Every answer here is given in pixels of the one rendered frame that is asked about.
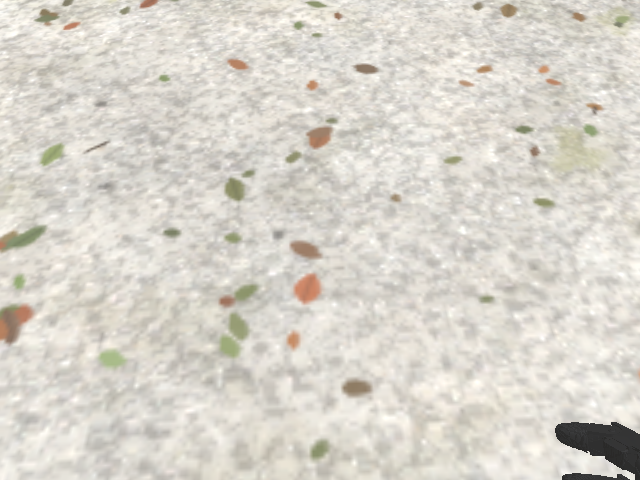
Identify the right robot hand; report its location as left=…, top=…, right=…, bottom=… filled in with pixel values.
left=555, top=422, right=640, bottom=480

